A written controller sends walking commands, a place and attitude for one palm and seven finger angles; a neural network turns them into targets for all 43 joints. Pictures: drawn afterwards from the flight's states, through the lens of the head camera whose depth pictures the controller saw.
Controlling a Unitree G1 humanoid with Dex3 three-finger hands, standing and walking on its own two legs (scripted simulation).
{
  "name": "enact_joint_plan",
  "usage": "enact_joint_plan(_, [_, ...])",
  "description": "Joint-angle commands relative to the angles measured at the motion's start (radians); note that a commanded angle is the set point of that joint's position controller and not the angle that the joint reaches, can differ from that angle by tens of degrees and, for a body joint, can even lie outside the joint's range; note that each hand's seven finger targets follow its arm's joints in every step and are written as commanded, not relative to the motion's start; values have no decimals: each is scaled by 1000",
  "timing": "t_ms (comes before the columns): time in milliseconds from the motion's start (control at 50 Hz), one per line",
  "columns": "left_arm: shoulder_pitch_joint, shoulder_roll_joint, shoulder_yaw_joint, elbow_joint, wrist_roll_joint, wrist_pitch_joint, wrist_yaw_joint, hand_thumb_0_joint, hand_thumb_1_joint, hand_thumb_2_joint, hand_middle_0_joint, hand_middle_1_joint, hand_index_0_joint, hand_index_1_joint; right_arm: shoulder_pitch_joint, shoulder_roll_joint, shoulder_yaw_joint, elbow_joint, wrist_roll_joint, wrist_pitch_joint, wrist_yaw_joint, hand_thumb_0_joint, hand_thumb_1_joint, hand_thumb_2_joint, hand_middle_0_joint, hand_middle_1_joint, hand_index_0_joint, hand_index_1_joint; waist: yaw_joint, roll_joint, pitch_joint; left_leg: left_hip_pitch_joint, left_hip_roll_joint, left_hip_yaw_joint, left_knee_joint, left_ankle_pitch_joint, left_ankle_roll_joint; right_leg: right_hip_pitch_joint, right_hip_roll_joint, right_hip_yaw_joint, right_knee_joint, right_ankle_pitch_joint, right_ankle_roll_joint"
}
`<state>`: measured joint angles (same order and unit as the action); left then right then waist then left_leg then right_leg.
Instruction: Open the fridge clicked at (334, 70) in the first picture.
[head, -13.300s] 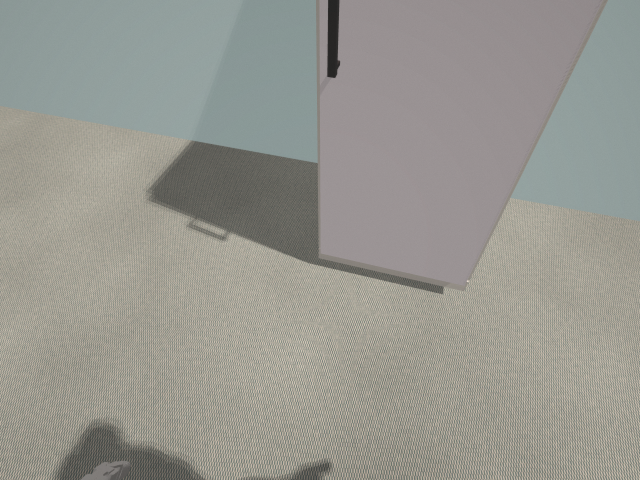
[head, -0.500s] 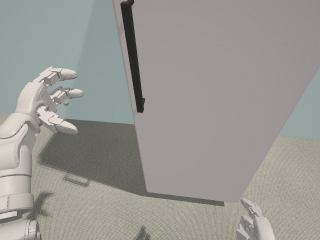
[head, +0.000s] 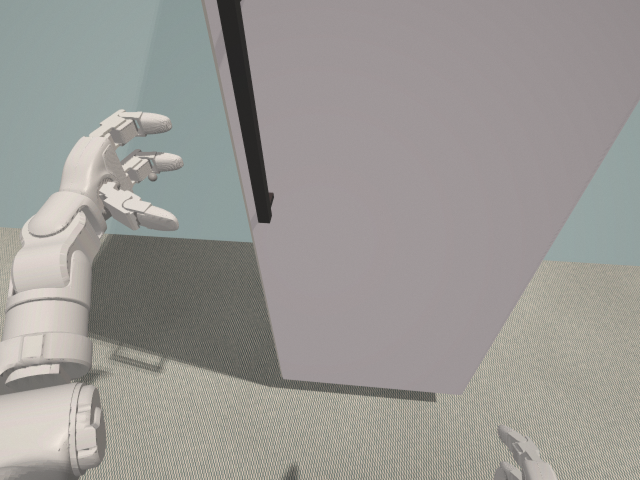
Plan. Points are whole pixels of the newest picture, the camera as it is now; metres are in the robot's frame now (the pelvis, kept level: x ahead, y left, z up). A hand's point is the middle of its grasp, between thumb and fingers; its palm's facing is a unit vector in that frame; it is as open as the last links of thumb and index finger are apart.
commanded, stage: move the hooked fingers beside the handle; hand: left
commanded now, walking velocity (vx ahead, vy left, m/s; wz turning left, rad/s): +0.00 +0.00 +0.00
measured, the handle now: (253, 123) +0.52 +0.11 +0.21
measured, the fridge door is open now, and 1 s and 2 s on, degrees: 0 0 0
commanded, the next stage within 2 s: feel for the door with the fingertips in 1.38 s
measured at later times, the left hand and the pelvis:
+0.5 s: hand (190, 149) +0.46 +0.19 +0.20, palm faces -0.04 -1.00 +0.00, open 14.0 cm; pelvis +0.00 +0.00 +0.00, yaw -1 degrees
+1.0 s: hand (199, 150) +0.45 +0.18 +0.21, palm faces -0.04 -1.00 -0.01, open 14.0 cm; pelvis +0.01 +0.01 +0.00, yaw -2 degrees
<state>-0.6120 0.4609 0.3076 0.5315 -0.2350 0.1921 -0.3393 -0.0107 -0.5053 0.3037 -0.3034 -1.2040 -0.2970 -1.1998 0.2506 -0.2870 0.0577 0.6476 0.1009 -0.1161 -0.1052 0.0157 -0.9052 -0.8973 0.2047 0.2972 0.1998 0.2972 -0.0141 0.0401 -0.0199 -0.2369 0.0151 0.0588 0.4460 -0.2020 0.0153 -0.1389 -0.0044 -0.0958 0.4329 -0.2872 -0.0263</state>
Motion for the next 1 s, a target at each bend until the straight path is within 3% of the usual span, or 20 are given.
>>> enact_joint_plan(0, [-488,254,61,-139,-15,-67,22,0,-500,300,-300,-1200,-300,-1200,-79,-124,-50,-130,-2,-36,-6,0,-900,-900,200,300,200,300,-5,-30,-238,199,-11,-65,-17,182,39,-73,-1,65,-62,310,7])
enact_joint_plan(60, [-550,270,67,-136,4,-89,43,0,-500,300,-300,-1200,-300,-1200,-58,-123,-55,-124,-6,-32,-5,0,-900,-900,200,300,200,300,-9,25,-280,227,-9,-69,-11,210,35,-70,1,65,-54,321,1])
enact_joint_plan(100, [-579,274,71,-144,5,-107,50,0,-500,300,-300,-1200,-300,-1200,-49,-125,-57,-125,-10,-29,-2,0,-900,-900,200,300,200,300,-10,-10,-315,234,-7,-70,-8,246,39,-43,2,66,-49,363,3])
enact_joint_plan(140, [-587,259,63,-97,7,-114,50,0,-500,300,-300,-1200,-300,-1200,-41,-123,-57,-116,-11,-25,-3,0,-900,-900,200,300,200,300,-14,4,-298,229,-8,-65,-7,240,38,-53,2,67,-49,364,3])
enact_joint_plan(180, [-569,277,77,-46,10,-121,53,0,-500,300,-300,-1200,-300,-1200,-23,-129,-60,-107,-12,-19,-1,0,-900,-900,200,300,200,300,-11,-40,-291,214,-4,-61,-3,249,41,-46,2,67,-50,376,4])
enact_joint_plan(220, [-588,259,63,-39,16,-123,52,0,-500,300,-300,-1200,-300,-1200,-19,-128,-62,-110,-13,-17,1,0,-900,-900,200,300,200,300,-12,14,-303,218,-7,-59,-3,260,38,-50,2,69,-41,393,2])
enact_joint_plan(280, [-617,254,48,30,20,-128,53,0,-500,300,-300,-1200,-300,-1200,4,-135,-67,-96,-11,-5,0,0,-900,-900,200,300,200,300,-24,-36,-278,198,-4,-53,2,243,42,-69,3,68,-47,374,6])
enact_joint_plan(300, [-662,238,30,47,19,-131,51,0,-500,300,-300,-1200,-300,-1200,7,-136,-67,-92,-10,-5,-1,0,-900,-900,200,300,200,300,-38,-36,-270,195,-5,-54,0,224,42,-86,5,70,-49,363,8])
enact_joint_plan(320, [-701,261,41,64,23,-140,54,0,-500,300,-300,-1200,-300,-1200,18,-139,-68,-84,-11,-3,-3,0,-900,-900,200,300,200,300,-41,-22,-270,189,-4,-57,0,209,40,-93,5,72,-50,343,7])
enact_joint_plan(360, [-773,216,3,83,30,-163,60,0,-500,300,-300,-1200,-300,-1200,36,-138,-70,-75,-15,-7,-3,0,-900,-900,200,300,200,300,-58,2,-283,210,-4,-63,6,211,39,-123,8,70,-48,325,5])
enact_joint_plan(380, [-788,230,12,91,28,-178,63,0,-500,300,-300,-1200,-300,-1200,47,-140,-74,-67,-16,-6,-4,0,-900,-900,200,300,200,300,-60,-28,-297,215,-1,-61,13,227,42,-111,7,70,-48,337,6])
enact_joint_plan(440, [-817,269,45,159,39,-205,67,0,-500,300,-300,-1200,-300,-1200,74,-145,-74,-50,-21,-7,-3,0,-900,-900,200,300,200,300,-57,1,-323,205,-4,-62,15,229,39,-106,8,75,-38,348,5])
enact_joint_plan(480, [-840,268,38,204,46,-225,71,0,-500,300,-300,-1200,-300,-1200,97,-149,-76,-39,-24,-4,0,0,-900,-900,200,300,200,300,-62,-23,-326,195,-3,-63,20,245,40,-106,7,71,-33,354,5])
enact_joint_plan(580, [-814,265,42,272,59,-255,72,0,-500,300,-300,-1200,-300,-1200,126,-154,-82,-42,-29,2,9,0,-900,-900,200,300,200,300,-53,-10,-339,183,-2,-57,27,273,37,-107,11,68,-18,373,3])
enact_joint_plan(660, [-749,323,100,245,64,-261,67,0,-500,300,-300,-1200,-300,-1200,130,-158,-89,-61,-30,9,14,0,-900,-900,200,300,200,300,-31,-18,-370,179,2,-49,27,302,38,-75,15,75,-9,423,6])
enact_joint_plan(680, [-736,304,84,224,57,-264,65,0,-500,300,-300,-1200,-300,-1200,132,-156,-88,-67,-30,15,14,0,-900,-900,200,300,200,300,-30,-31,-376,179,2,-47,28,328,39,-57,14,68,-6,439,5])
enact_joint_plan(720, [-732,283,76,126,54,-263,64,0,-500,300,-300,-1200,-300,-1200,115,-153,-90,-85,-30,12,21,0,-900,-900,200,300,200,300,-24,27,-404,223,4,-51,29,359,36,-69,18,70,-4,450,4])
enact_joint_plan(780, [-686,254,64,82,39,-240,68,0,-500,300,-300,-1200,-300,-1200,110,-149,-91,-88,-25,19,20,0,-900,-900,200,300,200,300,-27,3,-378,237,11,-50,28,370,38,-77,22,63,-15,432,4])
enact_joint_plan(840, [-720,208,32,12,36,-212,76,0,-500,300,-300,-1200,-300,-1200,91,-143,-90,-86,-22,13,22,0,-900,-900,200,300,200,300,-38,43,-355,261,13,-59,22,348,33,-114,26,59,-24,399,3])
enact_joint_plan(980, [-699,182,22,41,39,-168,120,0,-500,300,-300,-1200,-300,-1200,66,-135,-82,-77,-21,18,17,0,-900,-900,200,300,200,300,-37,-23,-298,222,5,-52,11,258,39,-114,24,60,-45,342,3])
